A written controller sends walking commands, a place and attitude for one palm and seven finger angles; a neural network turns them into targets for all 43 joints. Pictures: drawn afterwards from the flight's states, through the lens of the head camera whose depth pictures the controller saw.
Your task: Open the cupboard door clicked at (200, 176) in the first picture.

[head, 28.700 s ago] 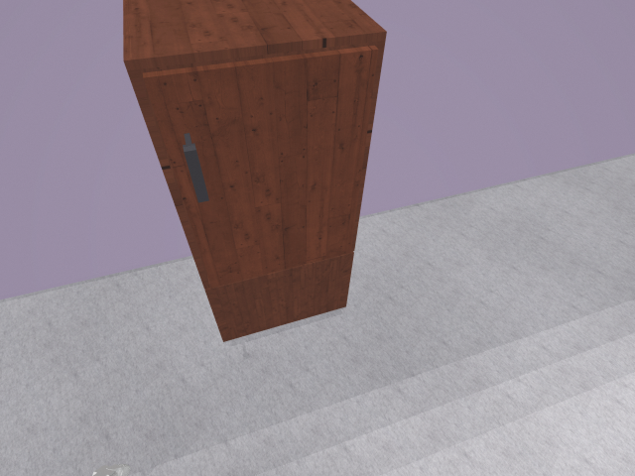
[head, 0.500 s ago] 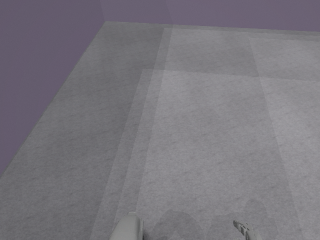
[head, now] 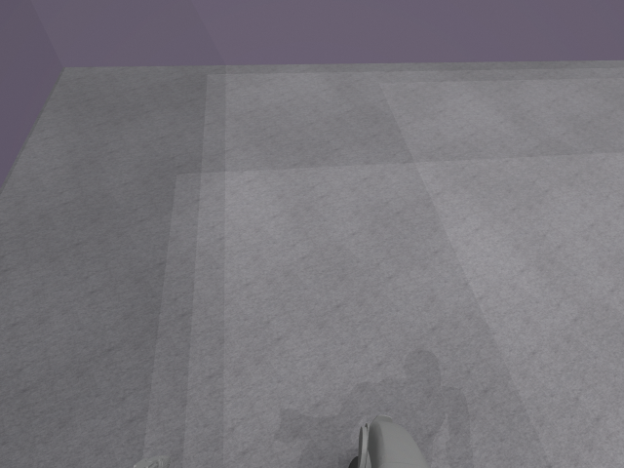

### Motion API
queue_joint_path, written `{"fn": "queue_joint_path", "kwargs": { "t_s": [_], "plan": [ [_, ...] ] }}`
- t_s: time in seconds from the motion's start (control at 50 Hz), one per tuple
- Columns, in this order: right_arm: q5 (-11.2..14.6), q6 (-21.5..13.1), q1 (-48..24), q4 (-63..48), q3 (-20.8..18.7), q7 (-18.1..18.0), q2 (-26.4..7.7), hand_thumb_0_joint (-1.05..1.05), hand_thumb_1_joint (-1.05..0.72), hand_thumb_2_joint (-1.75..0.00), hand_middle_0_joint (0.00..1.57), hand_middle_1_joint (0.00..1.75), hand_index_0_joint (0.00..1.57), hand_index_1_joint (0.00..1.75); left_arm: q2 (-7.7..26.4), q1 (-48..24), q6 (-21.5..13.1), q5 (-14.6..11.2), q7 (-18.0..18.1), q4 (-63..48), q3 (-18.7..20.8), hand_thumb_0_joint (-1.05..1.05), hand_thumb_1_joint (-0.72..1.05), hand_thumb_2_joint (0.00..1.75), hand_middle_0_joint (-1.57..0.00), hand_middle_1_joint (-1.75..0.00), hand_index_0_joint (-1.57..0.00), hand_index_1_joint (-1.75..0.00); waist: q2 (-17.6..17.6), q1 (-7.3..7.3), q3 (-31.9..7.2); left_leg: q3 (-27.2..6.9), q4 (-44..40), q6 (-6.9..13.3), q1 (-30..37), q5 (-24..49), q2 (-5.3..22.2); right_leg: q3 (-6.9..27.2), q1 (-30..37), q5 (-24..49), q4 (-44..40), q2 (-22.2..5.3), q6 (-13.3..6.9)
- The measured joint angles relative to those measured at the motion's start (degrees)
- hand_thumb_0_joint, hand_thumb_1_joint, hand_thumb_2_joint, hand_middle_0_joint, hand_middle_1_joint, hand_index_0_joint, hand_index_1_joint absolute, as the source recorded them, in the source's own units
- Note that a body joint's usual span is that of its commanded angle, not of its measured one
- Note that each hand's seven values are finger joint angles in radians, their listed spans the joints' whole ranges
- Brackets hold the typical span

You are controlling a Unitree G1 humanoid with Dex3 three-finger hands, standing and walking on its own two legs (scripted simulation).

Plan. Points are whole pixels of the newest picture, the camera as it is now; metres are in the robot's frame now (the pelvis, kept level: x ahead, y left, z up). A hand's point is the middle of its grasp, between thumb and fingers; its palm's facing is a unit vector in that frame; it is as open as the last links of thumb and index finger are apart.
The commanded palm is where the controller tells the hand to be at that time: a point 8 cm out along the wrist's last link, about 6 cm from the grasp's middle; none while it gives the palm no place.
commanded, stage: turn to face it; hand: left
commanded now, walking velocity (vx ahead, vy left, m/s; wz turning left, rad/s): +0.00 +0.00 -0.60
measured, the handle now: out of the picture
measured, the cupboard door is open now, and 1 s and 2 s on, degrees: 43 43 43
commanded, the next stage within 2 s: none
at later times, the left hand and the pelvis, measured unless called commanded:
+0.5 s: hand (224, 383) +0.26 +0.15 -0.17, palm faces +0.11 -0.98 -0.17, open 7.1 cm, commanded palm none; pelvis +0.16 -0.03 -0.01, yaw +6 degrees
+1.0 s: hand (190, 412) +0.22 +0.19 -0.16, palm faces +0.36 -0.88 -0.31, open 7.3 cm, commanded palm none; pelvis +0.20 -0.05 -0.01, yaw +21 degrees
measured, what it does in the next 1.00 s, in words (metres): walks ahead, turning left: right foot, then left foot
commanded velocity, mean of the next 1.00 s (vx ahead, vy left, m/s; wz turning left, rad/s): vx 0.00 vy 0.00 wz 0.54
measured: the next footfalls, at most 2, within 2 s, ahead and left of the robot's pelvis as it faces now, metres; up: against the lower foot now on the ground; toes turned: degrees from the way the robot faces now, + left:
right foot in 0.16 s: +0.19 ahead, -0.11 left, +0.00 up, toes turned -9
left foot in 0.60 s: +0.23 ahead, +0.11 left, +0.00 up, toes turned +17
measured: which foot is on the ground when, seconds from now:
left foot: down 0.00-0.16, up 0.18-0.58, down 0.60-1.00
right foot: up 0.00-0.14, down 0.16-0.60, up 0.62-1.00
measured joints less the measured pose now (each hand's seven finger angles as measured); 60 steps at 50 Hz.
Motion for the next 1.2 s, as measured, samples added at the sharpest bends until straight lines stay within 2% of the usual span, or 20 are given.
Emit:
{"fn": "queue_joint_path", "kwargs": {
  "t_s": [0.1,0.16,0.22,0.26,0.34,0.42,0.56,0.58,0.6,0.66,0.72,0.78,0.9,0.96,1.0,1.04,1.08,1.12,1.16,1.2],
  "plan": [
    [-0.3,1.0,3.2,0.6,0.9,0.0,1.2,0.01,-0.92,-0.9,0.19,0.3,0.2,0.3,0.7,-4.6,0.1,-0.2,-0.3,-1.7,-0.6,0.0,0.92,0.9,-0.19,-0.3,-0.2,-0.3,0.8,-2.43,1.6,2.4,2.9,-2.2,2.7,-5.2,1.7,-4.2,5.8,-2.9,-12.8,3.4,-1.9],
    [0.4,1.9,4.8,1.6,1.2,0.3,2.4,0.01,-0.91,-0.9,0.2,0.3,0.2,0.3,0.9,-5.0,-1.8,0.0,0.2,-2.5,-1.5,0.0,0.92,0.9,-0.19,-0.3,-0.2,-0.3,0.1,-2.96,1.4,2.4,15.7,-3.4,-0.3,-8.3,3.4,-4.9,13.7,-2.3,-20.5,5.0,-4.4],
    [1.5,3.4,2.2,2.2,1.1,0.4,2.9,0.01,-0.91,-0.9,0.2,0.3,0.2,0.3,-0.4,-4.7,-3.4,-0.8,1.7,-1.8,-2.6,0.0,0.92,0.9,-0.19,-0.3,-0.2,-0.3,0.5,-3.44,1.9,-6.8,41.0,-4.2,-11.3,-12.7,2.9,-4.9,16.1,-11.0,-18.9,5.3,-5.9],
    [1.4,4.3,-0.2,1.6,0.9,0.4,3.3,0.01,-0.91,-0.9,0.2,0.3,0.2,0.3,-1.7,-3.8,-3.1,-1.1,2.4,-1.0,-3.4,0.0,0.92,0.9,-0.19,-0.3,-0.2,-0.3,1.0,-3.79,1.5,-10.7,47.3,-4.4,-16.9,-11.0,2.9,-5.5,18.9,-10.8,-21.4,5.3,-4.4],
    [1.1,5.0,-5.3,-0.9,0.6,0.9,4.1,0.01,-0.91,-0.9,0.2,0.3,0.2,0.3,-3.7,-1.9,-3.1,-1.7,3.4,0.0,-3.3,-0.01,0.93,0.9,-0.2,-0.3,-0.21,-0.3,0.8,-4.04,0.3,-13.4,43.4,-5.1,-24.2,-6.5,4.1,-6.9,23.4,-9.9,-27.2,4.8,-4.7],
    [0.3,6.0,-8.9,-1.9,-0.2,0.9,3.2,0.02,-0.94,-0.9,0.2,0.3,0.2,0.3,-3.9,-2.0,-3.0,-1.3,3.4,-0.6,-2.6,-0.04,0.95,0.9,-0.2,-0.3,-0.21,-0.3,0.9,-2.96,-0.4,-12.7,38.0,-6.0,-27.3,-3.3,4.5,-9.5,26.1,-10.6,-29.1,3.6,-4.0],
    [0.3,6.3,-11.8,-4.2,-1.6,2.3,-0.1,0.02,-0.94,-0.9,0.2,0.3,0.2,0.3,-2.0,0.1,-1.6,-0.4,3.2,-1.1,-1.5,-0.02,0.94,0.9,-0.2,-0.3,-0.21,-0.3,-0.9,-1.05,-0.1,-8.0,23.1,-5.6,-22.5,-1.3,3.0,-13.6,27.4,-16.4,-23.3,0.2,-1.6],
    [0.2,6.0,-12.0,-5.0,-1.7,2.5,-0.6,0.02,-0.93,-0.9,0.2,0.3,0.2,0.3,-1.5,0.8,-1.3,-0.5,3.1,-1.0,-1.4,-0.02,0.93,0.9,-0.2,-0.3,-0.21,-0.3,-1.2,-0.99,-0.1,-7.7,19.1,-5.2,-20.6,2.2,2.5,-14.0,26.9,-18.0,-20.8,-0.6,-1.0],
    [-0.1,5.5,-12.1,-5.7,-1.8,2.6,-1.1,0.02,-0.93,-0.9,0.2,0.3,0.2,0.3,-1.0,1.5,-0.9,-0.7,3.0,-1.0,-1.2,-0.01,0.93,0.9,-0.2,-0.3,-0.21,-0.3,-1.2,-1.11,-0.3,-8.1,17.5,-3.4,-20.3,5.8,2.0,-13.8,25.3,-19.6,-16.9,-1.4,-0.1],
    [-0.4,4.7,-13.1,-7.1,-1.7,2.3,-1.3,0.01,-0.92,-0.9,0.19,0.3,0.2,0.3,1.0,2.0,1.6,-0.7,3.0,-0.5,-0.6,0.0,0.92,0.9,-0.2,-0.3,-0.21,-0.3,-2.2,-0.98,0.2,-8.6,20.2,-0.1,-21.5,2.3,0.7,-5.4,17.6,-27.2,0.4,-0.7,2.4],
    [-0.4,4.6,-13.0,-7.8,-1.5,1.7,-1.4,0.01,-0.92,-0.9,0.2,0.3,0.2,0.3,2.1,1.6,2.6,-0.4,2.7,-0.4,-0.1,0.0,0.92,0.9,-0.2,-0.3,-0.2,-0.3,-1.4,-0.62,0.2,-10.2,16.8,-0.6,-20.7,3.2,0.1,-0.5,12.2,-22.9,9.4,0.2,3.7],
    [-0.2,4.7,-13.0,-7.7,-1.2,1.6,-1.6,0.01,-0.91,-0.9,0.2,0.3,0.2,0.3,2.7,1.2,2.4,-0.4,2.4,-1.3,0.1,0.01,0.92,0.9,-0.19,-0.3,-0.2,-0.3,-0.3,0.2,0.4,-11.9,12.3,-0.6,-19.5,5.9,-0.5,2.3,10.1,-18.5,9.6,0.2,4.7],
    [-0.2,5.2,-13.5,-8.0,-1.5,2.3,-1.9,0.01,-0.91,-0.9,0.2,0.3,0.21,0.3,3.0,1.0,2.2,-0.7,2.5,-2.7,-0.3,0.01,0.92,0.9,-0.19,-0.3,-0.2,-0.3,1.7,0.26,0.4,-15.7,8.5,-1.9,-18.9,8.4,-0.9,3.7,12.5,-18.8,-1.4,0.9,5.5],
    [-0.2,5.8,-13.8,-8.3,-2.0,2.5,-2.4,0.01,-0.9,-0.9,0.2,0.3,0.21,0.3,2.5,0.5,2.1,-0.9,2.5,-3.3,-0.7,0.01,0.91,0.9,-0.19,-0.3,-0.2,-0.3,2.7,-0.29,0.5,-18.0,9.4,-3.1,-19.7,8.3,-1.2,3.2,16.1,-19.5,-9.9,2.2,5.1],
    [0.0,6.3,-13.8,-8.6,-2.4,2.6,-2.8,0.01,-0.9,-0.9,0.2,0.3,0.21,0.3,2.1,0.5,1.5,-1.1,2.5,-4.0,-1.1,0.01,0.91,0.9,-0.19,-0.3,-0.2,-0.3,3.2,-0.49,0.4,-19.6,11.3,-4.2,-20.9,7.7,-1.8,2.4,20.0,-16.1,-18.7,3.1,4.6],
    [0.4,7.0,-14.2,-8.4,-3.1,2.6,-3.8,0.01,-0.9,-0.9,0.2,0.3,0.21,0.3,1.2,0.8,0.4,-0.6,2.7,-4.5,-1.5,0.01,0.91,0.9,-0.19,-0.3,-0.2,-0.3,3.9,-0.13,0.5,-20.3,17.6,-4.5,-23.6,1.0,-2.3,1.4,21.7,-14.8,-22.3,3.1,2.1],
    [0.3,7.7,-14.9,-8.0,-3.8,2.8,-4.9,0.01,-0.91,-0.9,0.2,0.3,0.2,0.3,-0.2,1.3,0.1,-0.4,3.0,-4.6,-2.3,0.01,0.91,0.9,-0.19,-0.3,-0.2,-0.3,4.6,-0.27,1.1,-19.2,30.3,-4.7,-27.2,-6.3,-3.0,-0.4,22.6,-15.5,-21.5,2.3,-0.1],
    [0.2,8.2,-15.6,-7.8,-4.1,3.1,-5.5,0.01,-0.91,-0.9,0.2,0.3,0.2,0.3,-1.2,2.3,0.0,-0.5,3.2,-4.5,-2.8,0.01,0.91,0.9,-0.2,-0.3,-0.2,-0.3,4.3,-0.34,1.3,-17.0,40.6,-5.4,-29.7,-6.6,-2.7,-1.7,24.1,-15.2,-23.0,1.3,-0.9],
    [0.2,8.4,-16.3,-7.9,-4.1,3.4,-5.6,0.01,-0.91,-0.9,0.2,0.3,0.2,0.3,-1.8,3.2,0.0,-0.5,3.3,-4.3,-3.0,0.01,0.91,0.9,-0.2,-0.3,-0.21,-0.3,3.3,-0.61,1.5,-15.2,45.0,-6.2,-30.4,-5.4,-1.9,-2.9,25.6,-14.5,-24.8,0.3,-1.1],
    [0.3,8.4,-16.9,-8.2,-4.0,3.6,-5.4,0.01,-0.91,-0.9,0.2,0.3,0.2,0.3,-2.2,4.0,-0.1,-0.5,3.2,-4.2,-3.2,0.01,0.91,0.9,-0.2,-0.3,-0.21,-0.3,2.2,-0.75,1.8,-14.0,44.2,-6.8,-29.7,-4.7,-1.0,-4.3,26.7,-14.1,-26.2,-0.6,-1.2]
  ]
}}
